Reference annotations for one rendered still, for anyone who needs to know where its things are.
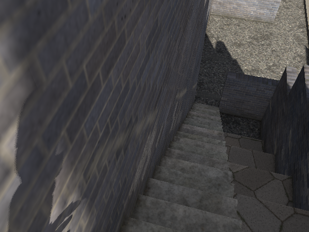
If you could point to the stairs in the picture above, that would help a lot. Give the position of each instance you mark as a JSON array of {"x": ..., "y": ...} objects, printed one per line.
[{"x": 191, "y": 189}]

